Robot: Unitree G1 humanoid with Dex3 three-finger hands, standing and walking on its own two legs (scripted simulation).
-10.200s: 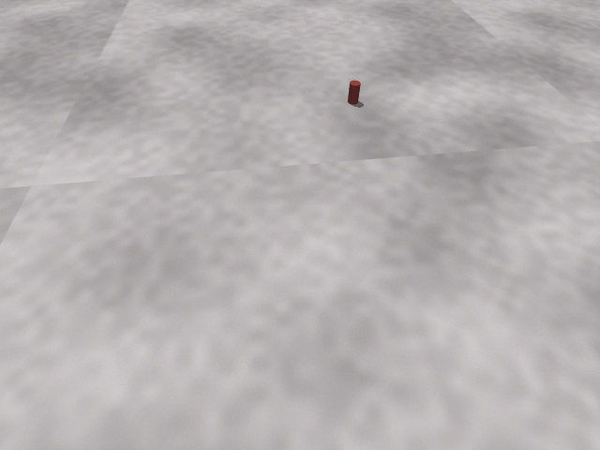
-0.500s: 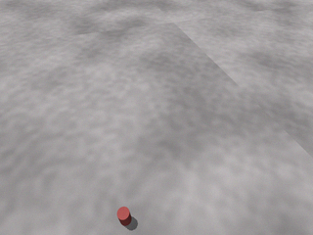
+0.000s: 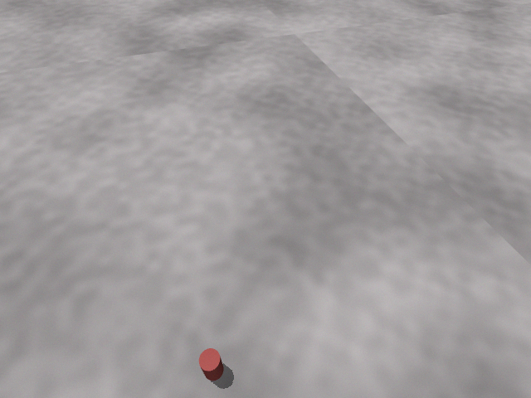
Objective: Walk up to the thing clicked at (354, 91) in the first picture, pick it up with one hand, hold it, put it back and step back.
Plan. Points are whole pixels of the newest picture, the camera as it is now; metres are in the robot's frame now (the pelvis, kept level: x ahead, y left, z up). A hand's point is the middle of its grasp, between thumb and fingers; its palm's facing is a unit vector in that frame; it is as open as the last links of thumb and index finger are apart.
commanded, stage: stand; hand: left
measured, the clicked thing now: (211, 364) +0.35 +0.20 -0.72
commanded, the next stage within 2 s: go down in 0.22 s
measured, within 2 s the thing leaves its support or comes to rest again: neither
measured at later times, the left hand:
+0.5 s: hand out of the picture +0.14 +0.25 -0.16, palm faces +0.02 -0.94 -0.33, open 9.3 cm
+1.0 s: hand out of the picture +0.15 +0.27 -0.19, palm faces +0.01 -0.93 -0.36, open 16.4 cm
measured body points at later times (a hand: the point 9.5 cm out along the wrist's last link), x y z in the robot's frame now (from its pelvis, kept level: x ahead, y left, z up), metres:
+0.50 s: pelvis -0.01 +0.00 -0.01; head +0.04 +0.01 +0.43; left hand +0.14 +0.30 -0.14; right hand +0.09 -0.27 -0.14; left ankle +0.02 +0.14 -0.75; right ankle -0.02 -0.12 -0.75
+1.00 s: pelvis +0.00 +0.01 -0.06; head +0.07 +0.03 +0.38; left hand +0.15 +0.32 -0.17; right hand +0.14 -0.25 -0.16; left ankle +0.02 +0.14 -0.75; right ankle -0.02 -0.12 -0.75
